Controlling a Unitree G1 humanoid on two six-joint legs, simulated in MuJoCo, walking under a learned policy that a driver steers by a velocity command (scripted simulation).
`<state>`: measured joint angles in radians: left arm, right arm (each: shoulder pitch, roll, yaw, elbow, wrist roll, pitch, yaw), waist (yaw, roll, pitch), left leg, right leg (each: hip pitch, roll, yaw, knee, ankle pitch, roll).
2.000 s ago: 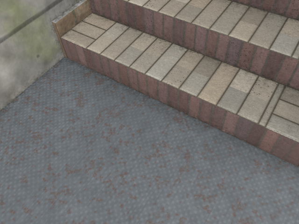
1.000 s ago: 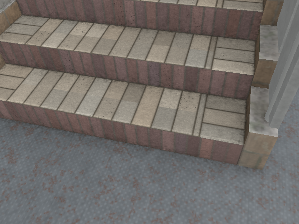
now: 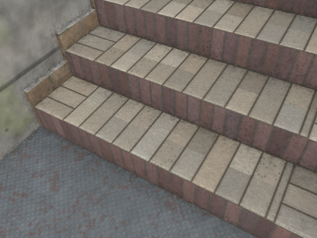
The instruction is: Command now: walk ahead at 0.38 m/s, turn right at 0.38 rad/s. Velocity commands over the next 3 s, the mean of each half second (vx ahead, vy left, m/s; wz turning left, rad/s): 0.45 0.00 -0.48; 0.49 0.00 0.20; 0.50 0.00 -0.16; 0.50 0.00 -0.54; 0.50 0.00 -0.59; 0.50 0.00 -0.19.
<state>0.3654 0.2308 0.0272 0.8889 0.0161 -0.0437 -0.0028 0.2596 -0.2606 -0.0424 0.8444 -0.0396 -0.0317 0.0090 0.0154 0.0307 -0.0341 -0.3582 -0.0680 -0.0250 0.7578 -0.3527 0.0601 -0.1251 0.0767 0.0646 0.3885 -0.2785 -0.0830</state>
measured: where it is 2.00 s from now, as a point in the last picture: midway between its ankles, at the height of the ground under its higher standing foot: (166, 131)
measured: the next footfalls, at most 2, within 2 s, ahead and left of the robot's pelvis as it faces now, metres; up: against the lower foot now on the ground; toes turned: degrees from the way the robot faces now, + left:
left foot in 0.32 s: +0.34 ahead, +0.07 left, +0.00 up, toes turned -13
right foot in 0.76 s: +0.45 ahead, -0.17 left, +0.00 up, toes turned -15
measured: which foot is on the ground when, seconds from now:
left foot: up 0.00-0.30, down 0.32-0.76, up 0.78-1.00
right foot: down 0.00-0.32, up 0.34-0.74, down 0.76-1.00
